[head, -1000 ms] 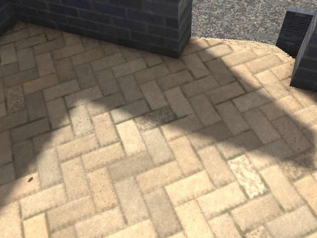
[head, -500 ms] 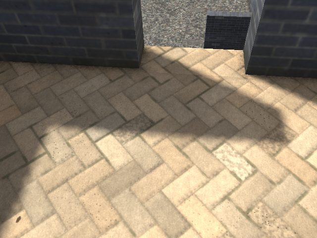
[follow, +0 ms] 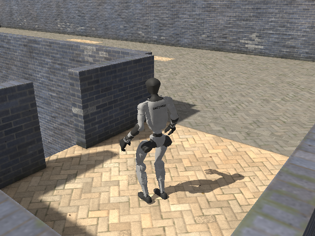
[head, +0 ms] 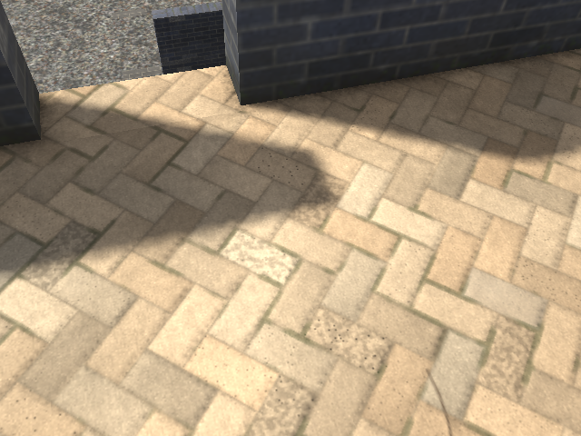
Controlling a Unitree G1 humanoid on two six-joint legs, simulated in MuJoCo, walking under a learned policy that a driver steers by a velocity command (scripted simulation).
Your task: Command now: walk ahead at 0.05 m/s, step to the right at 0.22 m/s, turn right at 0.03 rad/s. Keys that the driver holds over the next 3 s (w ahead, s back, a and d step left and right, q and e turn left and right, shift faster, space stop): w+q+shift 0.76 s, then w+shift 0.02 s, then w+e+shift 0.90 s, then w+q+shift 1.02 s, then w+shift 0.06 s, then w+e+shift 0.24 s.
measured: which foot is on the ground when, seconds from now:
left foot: up 0.00-0.02, down 0.04-0.34, up 0.36-0.88, down 0.90-1.00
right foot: down 0.00-0.04, up 0.06-0.32, down 0.34-0.88, up 0.90-1.00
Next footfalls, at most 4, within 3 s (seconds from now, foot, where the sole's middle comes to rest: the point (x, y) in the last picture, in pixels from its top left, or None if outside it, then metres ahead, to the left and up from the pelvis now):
0.04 left None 0.07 0.11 -0.77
0.34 right None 0.08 -0.19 -0.77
0.90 left None -0.11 0.16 -0.77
1.54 right None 0.09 -0.17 -0.77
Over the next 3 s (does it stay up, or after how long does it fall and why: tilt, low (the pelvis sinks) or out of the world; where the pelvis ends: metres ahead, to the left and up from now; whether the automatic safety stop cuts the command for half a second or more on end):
stays up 0.31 -0.24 0.00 its command is cut before an obstacle from the start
